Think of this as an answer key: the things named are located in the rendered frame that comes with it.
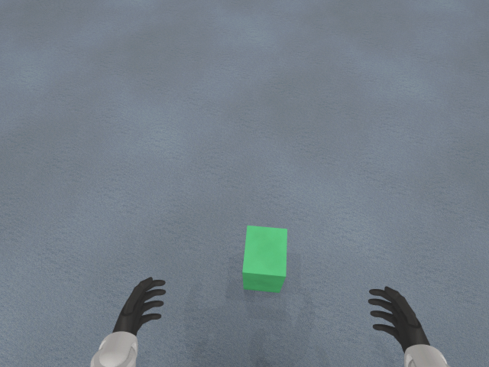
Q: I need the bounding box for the carton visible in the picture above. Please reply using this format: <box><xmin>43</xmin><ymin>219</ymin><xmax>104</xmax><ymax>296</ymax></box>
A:
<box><xmin>242</xmin><ymin>226</ymin><xmax>287</xmax><ymax>293</ymax></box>

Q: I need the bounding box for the left robot forearm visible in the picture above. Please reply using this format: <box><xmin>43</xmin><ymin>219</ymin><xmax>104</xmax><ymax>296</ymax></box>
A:
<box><xmin>90</xmin><ymin>331</ymin><xmax>138</xmax><ymax>367</ymax></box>

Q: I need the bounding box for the robot right hand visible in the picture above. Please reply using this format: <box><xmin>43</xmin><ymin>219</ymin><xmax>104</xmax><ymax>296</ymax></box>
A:
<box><xmin>368</xmin><ymin>286</ymin><xmax>430</xmax><ymax>354</ymax></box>

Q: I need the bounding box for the right robot forearm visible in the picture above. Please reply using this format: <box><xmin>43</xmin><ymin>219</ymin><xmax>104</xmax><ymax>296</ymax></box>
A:
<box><xmin>404</xmin><ymin>344</ymin><xmax>450</xmax><ymax>367</ymax></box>

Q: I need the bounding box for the robot left hand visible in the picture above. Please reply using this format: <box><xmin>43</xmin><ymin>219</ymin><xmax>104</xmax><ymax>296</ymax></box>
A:
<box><xmin>113</xmin><ymin>277</ymin><xmax>166</xmax><ymax>336</ymax></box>

